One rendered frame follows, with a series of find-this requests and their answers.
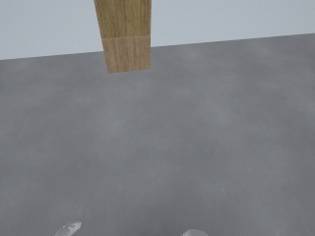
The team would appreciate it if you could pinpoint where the cupboard door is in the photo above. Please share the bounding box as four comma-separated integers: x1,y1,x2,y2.
96,0,150,38

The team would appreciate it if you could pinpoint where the left robot hand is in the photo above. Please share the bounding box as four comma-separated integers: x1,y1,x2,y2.
55,221,82,236

